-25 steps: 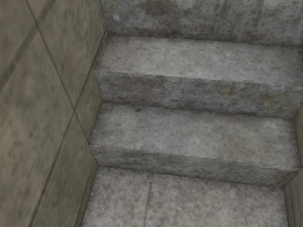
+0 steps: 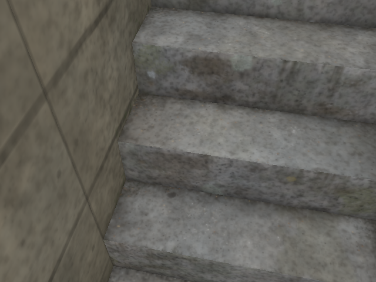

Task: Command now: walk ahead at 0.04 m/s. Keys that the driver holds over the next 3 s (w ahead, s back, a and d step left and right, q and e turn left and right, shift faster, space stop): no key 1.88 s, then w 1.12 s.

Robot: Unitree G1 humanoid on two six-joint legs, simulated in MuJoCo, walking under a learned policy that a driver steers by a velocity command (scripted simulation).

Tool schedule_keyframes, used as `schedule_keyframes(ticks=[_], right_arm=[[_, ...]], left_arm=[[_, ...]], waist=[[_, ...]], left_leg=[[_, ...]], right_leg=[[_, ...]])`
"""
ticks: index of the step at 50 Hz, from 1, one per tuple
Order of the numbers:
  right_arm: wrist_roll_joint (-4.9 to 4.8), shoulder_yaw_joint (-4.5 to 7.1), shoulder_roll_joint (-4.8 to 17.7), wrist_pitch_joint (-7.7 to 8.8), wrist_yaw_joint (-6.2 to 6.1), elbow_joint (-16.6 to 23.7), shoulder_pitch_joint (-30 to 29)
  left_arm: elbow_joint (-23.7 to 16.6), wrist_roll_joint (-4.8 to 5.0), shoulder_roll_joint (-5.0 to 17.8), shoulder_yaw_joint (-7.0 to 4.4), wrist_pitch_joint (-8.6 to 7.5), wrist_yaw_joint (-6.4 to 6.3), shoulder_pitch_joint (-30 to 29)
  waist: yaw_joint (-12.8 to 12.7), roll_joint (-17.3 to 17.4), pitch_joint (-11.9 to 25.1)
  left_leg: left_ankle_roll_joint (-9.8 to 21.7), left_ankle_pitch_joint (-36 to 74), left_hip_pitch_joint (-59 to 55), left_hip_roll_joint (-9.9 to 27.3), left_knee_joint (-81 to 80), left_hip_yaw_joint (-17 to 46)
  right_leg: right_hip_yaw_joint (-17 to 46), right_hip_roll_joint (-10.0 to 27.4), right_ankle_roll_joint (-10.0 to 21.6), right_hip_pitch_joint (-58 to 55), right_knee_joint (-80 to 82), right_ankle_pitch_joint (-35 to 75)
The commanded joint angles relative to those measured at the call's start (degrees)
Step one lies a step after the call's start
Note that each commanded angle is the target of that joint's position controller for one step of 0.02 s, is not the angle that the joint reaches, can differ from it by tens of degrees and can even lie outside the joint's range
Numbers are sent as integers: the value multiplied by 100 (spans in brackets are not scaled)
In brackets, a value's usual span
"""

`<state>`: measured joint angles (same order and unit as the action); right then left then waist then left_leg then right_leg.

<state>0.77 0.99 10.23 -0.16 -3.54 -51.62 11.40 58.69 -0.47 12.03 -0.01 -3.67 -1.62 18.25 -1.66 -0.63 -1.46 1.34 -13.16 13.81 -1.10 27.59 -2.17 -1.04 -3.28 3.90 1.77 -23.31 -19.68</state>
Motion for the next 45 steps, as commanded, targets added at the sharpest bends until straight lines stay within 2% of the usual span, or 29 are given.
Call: schedule_keyframes(ticks=[1,3,5,7,8,9,10,11,12,13,16,18,23,24,27,30,38,39,45], right_arm=[[-6,99,697,227,198,558,-471],[-42,86,696,289,187,440,-235],[-35,68,672,280,134,374,-139],[14,49,701,263,72,341,-167],[-3,101,784,258,1,260,-75],[-9,94,764,250,-36,263,-127],[15,102,814,269,-78,323,-269],[53,115,835,305,-94,301,-326],[53,125,862,326,-99,288,-338],[39,138,912,313,-63,212,-246],[37,142,899,306,-16,200,-342],[5,146,901,325,-15,192,-401],[13,170,964,319,-24,111,-448],[-10,196,992,316,-4,69,-462],[-8,211,995,319,14,12,-510],[-6,229,995,323,23,-54,-519],[-2,269,1008,322,18,-131,-568],[35,270,1024,296,17,-142,-555],[28,264,1001,277,7,-143,-549]], left_arm=[[27,-77,1065,-364,293,-104,267],[89,-34,906,-387,399,-150,239],[124,-28,894,-431,422,-165,110],[160,2,884,-462,454,-118,-37],[163,-43,791,-468,469,-72,-70],[197,-42,781,-468,481,-43,-112],[201,-43,799,-464,507,-40,-278],[197,-2,780,-460,530,-40,-387],[221,-4,818,-462,542,-41,-417],[301,-5,757,-435,580,-57,-376],[404,-11,829,-430,611,-83,-464],[440,18,844,-433,594,-111,-599],[583,11,779,-419,549,-112,-678],[568,56,731,-415,590,-151,-733],[605,48,700,-414,617,-182,-690],[577,75,633,-401,636,-178,-779],[620,70,596,-385,610,-170,-731],[647,43,592,-379,612,-149,-676],[663,47,584,-367,584,-135,-680]], waist=[[62,119,469],[39,150,573],[99,221,656],[128,164,642],[72,239,584],[85,213,509],[87,82,475],[88,31,442],[91,78,445],[35,100,445],[31,232,392],[66,220,387],[70,323,295],[95,236,186],[67,269,230],[42,219,186],[27,159,150],[1,228,123],[15,151,135]], left_leg=[[228,3474,-480,597,107,691],[253,3517,-404,625,120,779],[273,3473,-442,629,116,811],[285,3161,-461,629,90,872],[239,2976,-457,617,115,827],[229,2840,-462,613,102,839],[244,2786,-450,635,66,855],[247,2753,-438,654,30,886],[246,2741,-440,653,14,885],[231,2792,-399,690,7,889],[201,2602,-409,676,-58,895],[148,2441,-486,690,-122,919],[107,2089,-566,673,-206,945],[134,2047,-534,686,-234,1001],[149,1885,-548,686,-304,1026],[158,1746,-567,669,-346,1091],[144,1359,-598,649,-506,1135],[179,1367,-548,622,-482,1115],[184,1286,-544,608,-510,1113]], right_leg=[[457,457,-581,110,287,3059],[566,546,-480,-117,323,3304],[565,554,-409,-168,341,3267],[569,509,-372,-79,362,2935],[515,476,-339,-25,434,2600],[523,462,-340,90,476,2414],[527,462,-347,166,517,2351],[567,469,-366,171,554,2350],[570,478,-371,162,557,2307],[577,484,-382,50,579,2247],[574,489,-372,107,612,1962],[608,507,-362,168,684,1763],[612,507,-352,329,768,1374],[611,499,-343,333,771,1456],[610,511,-330,275,796,1374],[618,537,-318,300,815,1402],[593,546,-298,366,847,1160],[566,536,-293,378,806,1146],[561,545,-282,438,786,1156]])
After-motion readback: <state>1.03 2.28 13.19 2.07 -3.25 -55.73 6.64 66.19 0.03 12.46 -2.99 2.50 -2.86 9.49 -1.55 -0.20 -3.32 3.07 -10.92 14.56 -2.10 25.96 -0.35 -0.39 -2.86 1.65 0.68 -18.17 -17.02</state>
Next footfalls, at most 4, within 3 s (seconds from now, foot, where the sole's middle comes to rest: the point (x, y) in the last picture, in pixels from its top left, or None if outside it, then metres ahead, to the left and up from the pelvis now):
2.56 right None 0.35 -0.14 -0.77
3.00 left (156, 211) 0.66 0.16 -0.57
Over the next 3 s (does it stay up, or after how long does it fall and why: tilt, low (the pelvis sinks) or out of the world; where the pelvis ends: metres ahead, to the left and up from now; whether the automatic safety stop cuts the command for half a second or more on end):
stays up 0.45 0.02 0.02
